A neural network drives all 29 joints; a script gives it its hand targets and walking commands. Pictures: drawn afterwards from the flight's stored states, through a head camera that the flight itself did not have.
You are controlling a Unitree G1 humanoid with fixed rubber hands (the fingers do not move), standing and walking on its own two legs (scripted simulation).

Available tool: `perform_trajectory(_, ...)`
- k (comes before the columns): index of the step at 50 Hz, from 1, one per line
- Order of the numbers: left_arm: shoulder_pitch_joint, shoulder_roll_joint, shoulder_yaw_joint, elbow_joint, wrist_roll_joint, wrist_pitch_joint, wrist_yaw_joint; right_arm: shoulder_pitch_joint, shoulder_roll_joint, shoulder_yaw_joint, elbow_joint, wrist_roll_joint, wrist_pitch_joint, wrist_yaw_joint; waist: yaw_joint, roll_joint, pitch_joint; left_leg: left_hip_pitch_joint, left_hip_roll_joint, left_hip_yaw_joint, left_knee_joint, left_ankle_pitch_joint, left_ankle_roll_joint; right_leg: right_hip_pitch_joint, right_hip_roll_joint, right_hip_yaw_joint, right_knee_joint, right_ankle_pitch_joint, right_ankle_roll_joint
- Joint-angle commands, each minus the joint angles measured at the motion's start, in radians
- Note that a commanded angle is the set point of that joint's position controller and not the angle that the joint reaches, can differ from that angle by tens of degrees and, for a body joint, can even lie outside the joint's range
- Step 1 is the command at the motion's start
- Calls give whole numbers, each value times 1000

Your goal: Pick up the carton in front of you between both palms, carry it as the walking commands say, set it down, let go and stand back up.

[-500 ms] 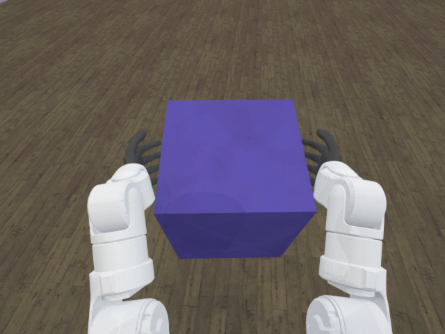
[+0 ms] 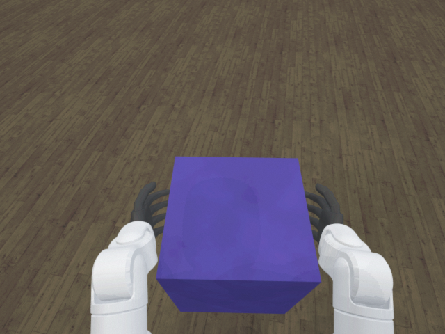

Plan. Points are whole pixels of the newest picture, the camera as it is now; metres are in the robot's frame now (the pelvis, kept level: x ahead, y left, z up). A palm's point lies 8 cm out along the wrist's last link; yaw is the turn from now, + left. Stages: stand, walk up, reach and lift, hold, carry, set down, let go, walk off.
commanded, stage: carry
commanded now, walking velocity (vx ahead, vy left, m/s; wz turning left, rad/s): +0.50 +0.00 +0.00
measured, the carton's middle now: (234, 241) +0.29 +0.00 +0.00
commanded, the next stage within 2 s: none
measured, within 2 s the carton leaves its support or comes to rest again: neither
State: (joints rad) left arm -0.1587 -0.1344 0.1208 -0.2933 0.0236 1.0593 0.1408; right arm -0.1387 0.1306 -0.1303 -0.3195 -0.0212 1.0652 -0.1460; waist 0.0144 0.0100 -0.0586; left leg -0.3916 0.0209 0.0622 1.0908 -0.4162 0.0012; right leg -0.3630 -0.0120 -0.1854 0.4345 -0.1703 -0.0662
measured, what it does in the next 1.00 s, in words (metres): walks ahead: left foot, then right foot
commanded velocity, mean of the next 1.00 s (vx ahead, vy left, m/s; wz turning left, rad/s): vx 0.50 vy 0.00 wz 0.00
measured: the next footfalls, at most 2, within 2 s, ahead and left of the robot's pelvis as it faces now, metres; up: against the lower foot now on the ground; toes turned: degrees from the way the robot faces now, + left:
left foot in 0.32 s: +0.38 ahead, +0.13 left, +0.00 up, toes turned +8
right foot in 0.80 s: +0.68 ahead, -0.12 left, +0.00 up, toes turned -13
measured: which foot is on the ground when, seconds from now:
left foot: up 0.00-0.30, down 0.32-0.84, up 0.86-1.00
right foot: down 0.00-0.32, up 0.34-0.78, down 0.80-1.00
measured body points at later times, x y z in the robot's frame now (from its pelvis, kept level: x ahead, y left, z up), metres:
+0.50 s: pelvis +0.31 +0.05 +0.00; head +0.28 +0.06 +0.45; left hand +0.56 +0.17 +0.08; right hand +0.53 -0.13 +0.08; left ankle +0.34 +0.12 -0.74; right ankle +0.23 -0.08 -0.66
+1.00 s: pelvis +0.62 -0.03 +0.01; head +0.62 -0.04 +0.46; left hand +0.84 +0.13 +0.07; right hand +0.85 -0.18 +0.06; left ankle +0.56 +0.11 -0.66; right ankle +0.64 -0.11 -0.74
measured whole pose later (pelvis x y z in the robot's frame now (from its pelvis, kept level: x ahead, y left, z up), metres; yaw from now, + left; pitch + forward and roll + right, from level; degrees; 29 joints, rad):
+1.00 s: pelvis +0.62 -0.03 +0.01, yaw +0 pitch +4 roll +1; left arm 0.12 -0.14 0.04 -0.47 0.01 1.10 0.14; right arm 0.11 0.14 -0.03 -0.48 -0.03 1.13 -0.14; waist 0.03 0.02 -0.10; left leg -0.49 0.09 0.08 1.07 -0.30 0.01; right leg -0.28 -0.04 -0.23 0.38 -0.17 -0.06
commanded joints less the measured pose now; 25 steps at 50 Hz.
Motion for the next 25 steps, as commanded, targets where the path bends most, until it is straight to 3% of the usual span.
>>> perform_trajectory(1, -323, -879, -613, -234, -205, -8, -36, -343, 882, 632, -195, 192, -15, 31, 3, -73, -356, -253, 72, -46, -109, 70, -8, 522, -308, 365, -183, 313, -88)
perform_trajectory(6, -168, -798, -645, -352, -236, 8, -57, -159, 833, 637, -281, 161, -9, 19, 4, -147, -271, -204, 44, 56, -394, 180, -29, 453, -245, 202, -222, 297, -78)
perform_trajectory(12, -88, -591, -615, -374, -206, 70, -26, -106, 636, 625, -334, 154, 63, -4, 10, -167, -110, -125, 30, 127, -563, 349, -1, 367, -226, 124, -223, 307, -40)
perform_trajectory(14, -88, -547, -607, -373, -201, 90, -11, -97, 585, 607, -326, 158, 83, -11, 1, -167, -104, -10, 11, 166, -595, 329, 16, 328, -219, 86, -136, 349, -18)
perform_trajectory(15, -91, -528, -602, -371, -198, 99, -4, -88, 565, 594, -314, 158, 91, -15, -10, -140, -127, 110, -22, 207, -613, 288, 21, 284, -188, 40, -27, 377, 0)
perform_trajectory(16, -89, -507, -596, -364, -195, 108, 4, -76, 544, 580, -296, 157, 98, -19, -22, -100, -173, 296, -22, 198, -611, 232, 28, 186, -153, 0, 125, 379, 26)
perform_trajectory(17, -106, -484, -589, -369, -192, 118, 10, -70, 522, 565, -280, 153, 102, -25, -43, 55, -199, 423, 162, -125, -730, 55, 79, 9, -82, -25, 382, 213, 73)
perform_trajectory(18, -123, -487, -599, -383, -200, 126, 12, -86, 521, 559, -268, 162, 103, -26, -43, 318, -264, 593, 377, -547, -853, 28, 213, -247, 27, 15, 679, -174, 103)
perform_trajectory(19, -128, -514, -611, -369, -206, 127, 11, -86, 550, 564, -277, 179, 105, -21, -34, 274, -247, 557, 406, -598, -885, 185, 236, -326, -7, 143, 822, -315, 76)
perform_trajectory(20, -130, -558, -614, -352, -201, 124, 6, -105, 584, 579, -288, 181, 101, -14, -36, 185, -248, 499, 383, -500, -860, 295, 235, -331, -59, 178, 876, -290, 52)
perform_trajectory(21, -124, -601, -611, -333, -195, 115, -2, -129, 628, 599, -294, 188, 95, -2, -35, 74, -255, 448, 367, -412, -850, 304, 209, -322, -95, 189, 861, -239, 44)
perform_trajectory(22, -127, -650, -608, -311, -187, 104, -10, -164, 666, 619, -302, 197, 85, 9, -28, 17, -237, 363, 342, -326, -880, 278, 173, -280, -122, 197, 782, -177, 42)
perform_trajectory(23, -129, -683, -607, -305, -178, 92, -16, -192, 695, 639, -312, 203, 76, 20, -22, 37, -235, 312, 316, -251, -913, 195, 143, -241, -130, 190, 700, -139, 44)
perform_trajectory(25, -125, -711, -608, -296, -160, 74, -20, -198, 713, 658, -308, 213, 63, 37, -23, 81, -207, 259, 282, -163, -963, 116, 126, -208, -114, 142, 564, -99, 55)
